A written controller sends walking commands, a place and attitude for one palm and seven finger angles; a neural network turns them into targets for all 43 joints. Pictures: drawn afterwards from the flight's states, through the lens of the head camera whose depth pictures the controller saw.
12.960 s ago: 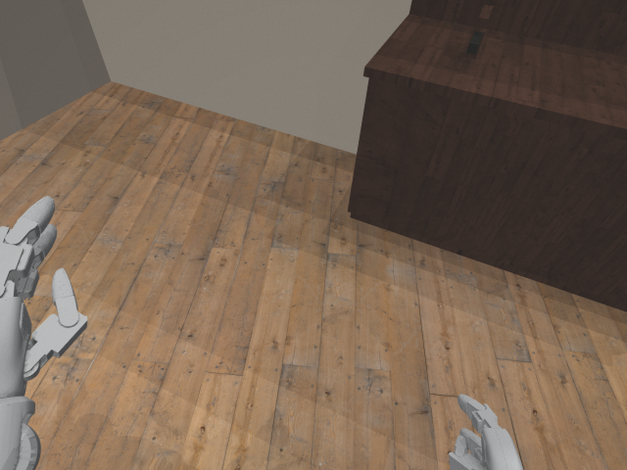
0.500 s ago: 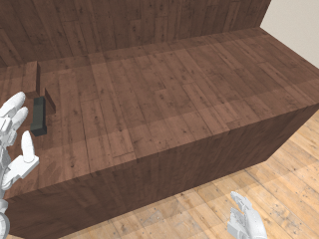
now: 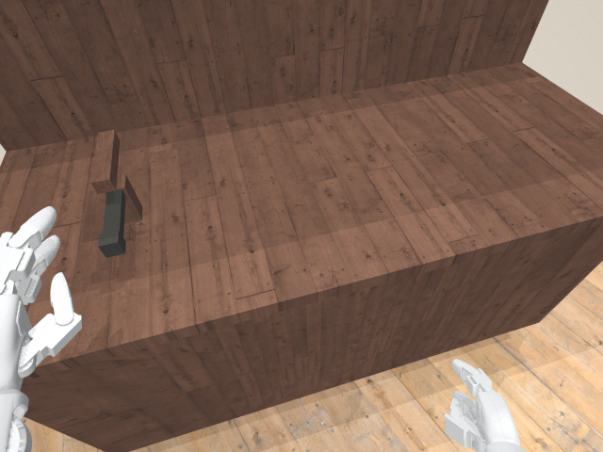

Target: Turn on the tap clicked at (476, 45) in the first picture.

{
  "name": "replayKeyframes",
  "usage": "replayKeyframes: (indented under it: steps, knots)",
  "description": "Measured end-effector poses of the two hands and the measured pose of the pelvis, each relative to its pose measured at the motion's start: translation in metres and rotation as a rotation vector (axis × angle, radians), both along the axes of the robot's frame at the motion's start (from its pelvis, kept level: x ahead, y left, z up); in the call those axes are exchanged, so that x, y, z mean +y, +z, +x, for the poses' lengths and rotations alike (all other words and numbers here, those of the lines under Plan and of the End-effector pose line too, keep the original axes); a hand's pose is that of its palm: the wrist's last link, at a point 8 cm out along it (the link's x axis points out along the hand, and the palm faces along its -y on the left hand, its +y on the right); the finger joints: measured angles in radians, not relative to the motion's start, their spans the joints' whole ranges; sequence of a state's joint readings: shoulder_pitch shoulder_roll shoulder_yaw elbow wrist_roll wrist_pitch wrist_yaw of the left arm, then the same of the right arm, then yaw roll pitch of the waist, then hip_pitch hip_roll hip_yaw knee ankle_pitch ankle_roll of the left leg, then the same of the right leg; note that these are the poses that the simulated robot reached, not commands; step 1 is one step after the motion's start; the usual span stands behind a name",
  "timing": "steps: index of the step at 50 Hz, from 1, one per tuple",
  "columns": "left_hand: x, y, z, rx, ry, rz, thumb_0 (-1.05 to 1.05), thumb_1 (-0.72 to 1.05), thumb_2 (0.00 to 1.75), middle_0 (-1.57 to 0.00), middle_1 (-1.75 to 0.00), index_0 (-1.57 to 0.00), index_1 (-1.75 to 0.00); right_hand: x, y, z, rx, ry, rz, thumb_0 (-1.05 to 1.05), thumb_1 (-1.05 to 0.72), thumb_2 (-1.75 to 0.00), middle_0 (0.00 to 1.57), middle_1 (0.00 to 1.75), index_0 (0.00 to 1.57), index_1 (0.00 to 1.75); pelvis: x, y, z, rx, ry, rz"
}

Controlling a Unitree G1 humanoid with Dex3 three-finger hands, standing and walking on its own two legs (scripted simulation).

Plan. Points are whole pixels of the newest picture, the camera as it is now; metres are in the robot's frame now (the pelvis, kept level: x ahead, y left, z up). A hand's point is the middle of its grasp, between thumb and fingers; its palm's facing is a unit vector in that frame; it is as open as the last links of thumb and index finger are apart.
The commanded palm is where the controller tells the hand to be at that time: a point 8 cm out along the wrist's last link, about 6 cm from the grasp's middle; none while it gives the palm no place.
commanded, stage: come to a stop and stand still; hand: left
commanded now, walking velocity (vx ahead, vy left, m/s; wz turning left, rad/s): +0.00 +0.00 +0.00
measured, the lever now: (112, 244) +0.37 +0.33 +0.05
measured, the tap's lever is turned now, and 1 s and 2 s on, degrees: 0 0 0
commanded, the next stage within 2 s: look again from close up in 1.04 s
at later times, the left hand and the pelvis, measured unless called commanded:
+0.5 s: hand (18, 308) +0.21 +0.31 +0.15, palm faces +0.35 -0.86 -0.36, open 7.4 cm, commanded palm +0.16 +0.34 +0.17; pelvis +0.00 +0.06 +0.00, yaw -1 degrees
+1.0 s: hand (38, 291) +0.23 +0.30 +0.15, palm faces +0.33 -0.87 -0.37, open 7.4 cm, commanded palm +0.18 +0.34 +0.17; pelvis +0.01 +0.06 +0.00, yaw -1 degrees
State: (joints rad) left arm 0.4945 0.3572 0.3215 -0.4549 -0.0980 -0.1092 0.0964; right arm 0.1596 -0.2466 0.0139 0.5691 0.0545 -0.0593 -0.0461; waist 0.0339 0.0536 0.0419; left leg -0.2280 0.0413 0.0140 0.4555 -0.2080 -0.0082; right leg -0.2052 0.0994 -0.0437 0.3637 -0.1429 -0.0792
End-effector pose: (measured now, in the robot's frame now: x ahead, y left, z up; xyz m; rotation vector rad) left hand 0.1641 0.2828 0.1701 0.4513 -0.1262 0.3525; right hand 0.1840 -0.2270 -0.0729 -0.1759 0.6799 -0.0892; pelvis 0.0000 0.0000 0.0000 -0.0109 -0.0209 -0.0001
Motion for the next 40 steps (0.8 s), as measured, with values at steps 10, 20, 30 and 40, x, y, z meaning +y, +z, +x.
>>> replayKeyframes:
  steps: [10,20,30,40]
  knots:
    - [0.025,-0.011,0.000,-0.029,-0.019,-0.069,0.02,0.89,0.90,-0.21,-0.30,-0.21,-0.30,0.039,0.011,-0.016,-0.016,0.037,-0.019,0.01,-0.91,-0.90,0.21,0.30,0.20,0.30,0.028,0.002,-0.011,-0.008,-0.009,-0.005]
    - [0.054,0.001,0.005,-0.081,-0.062,-0.007,0.02,0.89,0.90,-0.21,-0.30,-0.21,-0.30,0.064,0.011,-0.032,0.013,0.018,-0.036,0.01,-0.90,-0.90,0.21,0.30,0.20,0.30,0.055,0.002,-0.008,-0.001,-0.014,0.001]
    - [0.069,-0.008,0.015,-0.067,-0.047,-0.030,0.02,0.89,0.90,-0.21,-0.30,-0.21,-0.30,0.081,0.007,-0.023,0.034,0.036,-0.037,0.01,-0.90,-0.90,0.21,0.30,0.20,0.30,0.070,0.002,0.000,-0.002,-0.016,0.004]
    - [0.066,-0.001,0.027,-0.080,-0.075,-0.010,0.02,0.89,0.90,-0.21,-0.30,-0.21,-0.30,0.082,0.011,0.000,0.011,0.045,-0.033,0.01,-0.90,-0.90,0.21,0.30,0.20,0.30,0.070,0.002,0.009,0.003,-0.018,0.001]
